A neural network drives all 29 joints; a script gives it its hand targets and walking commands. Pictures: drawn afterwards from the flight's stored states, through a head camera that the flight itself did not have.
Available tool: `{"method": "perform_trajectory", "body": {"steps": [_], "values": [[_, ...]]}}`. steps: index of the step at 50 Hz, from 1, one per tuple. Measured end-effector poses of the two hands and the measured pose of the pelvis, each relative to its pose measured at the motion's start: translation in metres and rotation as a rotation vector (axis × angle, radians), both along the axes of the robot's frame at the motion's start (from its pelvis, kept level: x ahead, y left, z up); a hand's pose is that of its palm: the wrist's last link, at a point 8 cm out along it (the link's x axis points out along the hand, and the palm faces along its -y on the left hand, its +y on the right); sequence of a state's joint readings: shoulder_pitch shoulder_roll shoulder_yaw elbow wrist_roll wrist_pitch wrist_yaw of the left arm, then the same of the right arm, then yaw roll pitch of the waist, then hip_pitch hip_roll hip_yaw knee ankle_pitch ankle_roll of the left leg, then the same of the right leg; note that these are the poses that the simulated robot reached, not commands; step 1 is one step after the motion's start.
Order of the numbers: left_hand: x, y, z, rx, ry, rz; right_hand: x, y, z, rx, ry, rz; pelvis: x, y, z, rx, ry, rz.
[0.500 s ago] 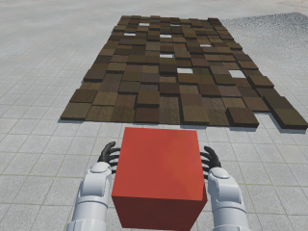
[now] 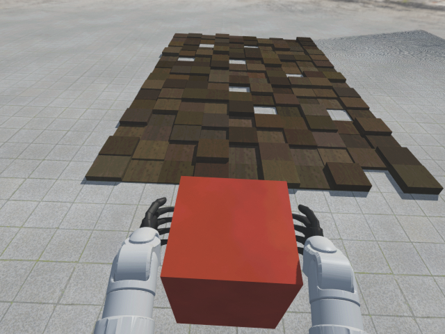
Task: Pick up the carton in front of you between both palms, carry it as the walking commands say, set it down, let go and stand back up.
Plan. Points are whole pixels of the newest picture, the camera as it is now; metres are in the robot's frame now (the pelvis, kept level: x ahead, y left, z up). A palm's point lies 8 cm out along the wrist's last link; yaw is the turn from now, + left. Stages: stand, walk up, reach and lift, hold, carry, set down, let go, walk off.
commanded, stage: carry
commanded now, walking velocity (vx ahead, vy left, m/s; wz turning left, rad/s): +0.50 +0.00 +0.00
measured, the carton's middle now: (229, 255) +0.30 +0.00 -0.01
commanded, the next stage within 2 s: none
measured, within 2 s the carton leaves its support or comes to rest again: neither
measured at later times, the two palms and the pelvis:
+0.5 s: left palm (155, 170) +0.44 +0.17 +0.09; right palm (291, 179) +0.44 -0.13 +0.09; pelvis +0.20 +0.02 -0.01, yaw -3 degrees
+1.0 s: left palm (187, 111) +0.73 +0.13 +0.08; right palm (284, 114) +0.75 -0.17 +0.08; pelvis +0.50 -0.04 +0.01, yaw +2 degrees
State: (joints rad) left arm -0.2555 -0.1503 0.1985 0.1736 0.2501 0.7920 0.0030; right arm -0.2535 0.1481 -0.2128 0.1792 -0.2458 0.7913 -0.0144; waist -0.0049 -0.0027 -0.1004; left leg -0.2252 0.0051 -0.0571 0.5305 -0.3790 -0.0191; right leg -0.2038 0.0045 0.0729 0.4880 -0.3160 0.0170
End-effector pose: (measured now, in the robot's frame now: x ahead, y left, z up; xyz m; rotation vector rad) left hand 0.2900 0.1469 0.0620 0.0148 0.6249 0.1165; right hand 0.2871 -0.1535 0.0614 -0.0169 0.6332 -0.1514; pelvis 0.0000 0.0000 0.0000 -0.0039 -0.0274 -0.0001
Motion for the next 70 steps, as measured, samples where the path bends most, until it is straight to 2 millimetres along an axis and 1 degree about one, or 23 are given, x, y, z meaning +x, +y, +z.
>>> {"method": "perform_trajectory", "body": {"steps": [3,6,10,13,15,19,21,23,27,30,34,38,40,42,45,48,52,57,60,63,64,67,70], "values": [[0.01,0.004,0.007,-0.014,-0.034,0.006,0.009,0.005,0.008,0.009,-0.034,-0.014,0.01,0.005,-0.005,0.005,0.025,-0.003],[0.023,0.009,0.013,-0.032,-0.045,0.012,0.022,0.009,0.017,0.018,-0.046,-0.024,0.026,0.011,-0.008,0.008,0.05,-0.028],[0.046,0.003,0.023,-0.044,-0.023,0.008,0.039,0.004,0.023,0.032,-0.025,-0.049,0.052,0.008,-0.006,-0.009,0.079,-0.05],[0.065,-0.004,0.026,-0.051,-0.026,0.002,0.054,-0.004,0.024,0.054,-0.03,-0.071,0.077,0.005,-0.009,-0.026,0.097,-0.02],[0.076,-0.004,0.025,-0.053,-0.009,0.004,0.066,-0.003,0.025,0.051,-0.013,-0.074,0.095,0.005,-0.008,-0.017,0.111,0.001],[0.095,0.011,0.021,-0.071,0.019,0.044,0.097,0.011,0.028,0.049,0.015,-0.045,0.132,0.01,-0.006,0.007,0.121,0.006],[0.11,0.019,0.02,-0.077,0.008,0.059,0.116,0.019,0.028,0.048,0.004,-0.031,0.154,0.015,-0.011,0.02,0.114,-0.025],[0.129,0.021,0.022,-0.07,0.02,0.059,0.132,0.022,0.026,0.057,0.017,-0.036,0.175,0.019,-0.01,0.013,0.117,-0.045],[0.177,0.013,0.033,-0.061,0.043,0.019,0.165,0.014,0.03,0.069,0.038,-0.085,0.217,0.021,-0.001,-0.014,0.128,-0.05],[0.218,0.002,0.037,-0.063,0.032,-0.009,0.198,0.003,0.035,0.07,0.025,-0.114,0.252,0.016,0.0,-0.025,0.127,-0.041],[0.272,-0.012,0.031,-0.06,0.011,-0.012,0.253,-0.011,0.03,0.075,0.004,-0.116,0.306,0.003,-0.01,-0.027,0.109,-0.026],[0.322,-0.021,0.013,-0.049,0.004,0.03,0.318,-0.02,0.011,0.081,0.001,-0.071,0.364,-0.016,-0.03,-0.031,0.075,0.007],[0.339,-0.02,0.006,-0.049,0.05,0.065,0.346,-0.019,0.005,0.077,0.049,-0.038,0.385,-0.024,-0.026,-0.024,0.077,0.023],[0.353,-0.018,0.003,-0.052,0.095,0.1,0.37,-0.017,0.004,0.068,0.096,-0.004,0.406,-0.03,-0.017,-0.014,0.083,0.035],[0.378,-0.015,0.008,-0.048,0.123,0.138,0.406,-0.014,0.008,0.063,0.125,0.037,0.438,-0.035,-0.003,0.003,0.095,0.04],[0.411,-0.015,0.017,-0.042,0.111,0.15,0.441,-0.014,0.014,0.064,0.114,0.053,0.474,-0.036,0.006,0.021,0.103,0.036],[0.465,-0.018,0.028,-0.036,0.075,0.127,0.487,-0.017,0.021,0.068,0.077,0.034,0.526,-0.033,0.011,0.035,0.106,0.026],[0.542,-0.017,0.036,-0.039,0.012,0.078,0.549,-0.017,0.029,0.074,0.011,-0.015,0.598,-0.022,0.003,0.029,0.097,0.013],[0.592,-0.011,0.032,-0.051,-0.019,0.058,0.595,-0.011,0.029,0.069,-0.022,-0.035,0.647,-0.012,-0.008,0.022,0.091,0.0],[0.646,-0.002,0.02,-0.07,-0.035,0.044,0.645,-0.002,0.023,0.052,-0.038,-0.048,0.698,0.0,-0.025,0.031,0.073,-0.023],[0.664,0.001,0.016,-0.077,-0.021,0.039,0.66,0.001,0.021,0.044,-0.026,-0.053,0.712,0.003,-0.026,0.04,0.071,-0.031],[0.708,0.004,0.013,-0.074,0.044,0.016,0.696,0.004,0.017,0.047,0.039,-0.082,0.746,0.012,-0.017,0.025,0.08,-0.051],[0.746,0.003,0.019,-0.069,0.082,-0.011,0.727,0.004,0.022,0.05,0.075,-0.111,0.781,0.018,-0.003,0.006,0.09,-0.058]]}}
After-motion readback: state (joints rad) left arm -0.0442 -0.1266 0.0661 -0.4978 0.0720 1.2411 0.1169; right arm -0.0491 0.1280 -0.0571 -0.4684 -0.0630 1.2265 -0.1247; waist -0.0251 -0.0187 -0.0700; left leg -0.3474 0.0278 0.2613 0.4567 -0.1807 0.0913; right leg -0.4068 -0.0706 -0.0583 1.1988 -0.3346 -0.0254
